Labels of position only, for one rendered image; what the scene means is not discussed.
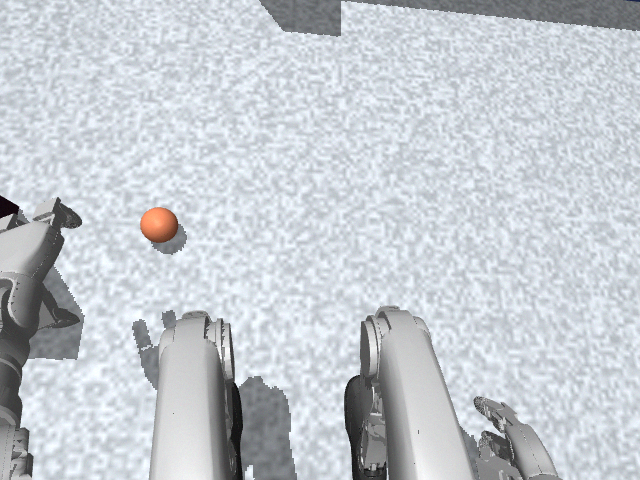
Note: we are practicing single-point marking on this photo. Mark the right robot hand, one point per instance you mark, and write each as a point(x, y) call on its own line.
point(520, 456)

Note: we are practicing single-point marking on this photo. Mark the left robot arm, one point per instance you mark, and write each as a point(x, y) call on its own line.
point(20, 302)

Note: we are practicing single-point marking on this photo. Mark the ball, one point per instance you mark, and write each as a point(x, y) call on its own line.
point(159, 225)

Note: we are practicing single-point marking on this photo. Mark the right robot foot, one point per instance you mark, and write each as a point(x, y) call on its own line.
point(353, 425)

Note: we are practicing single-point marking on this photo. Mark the left robot hand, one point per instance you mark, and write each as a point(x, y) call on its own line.
point(32, 248)

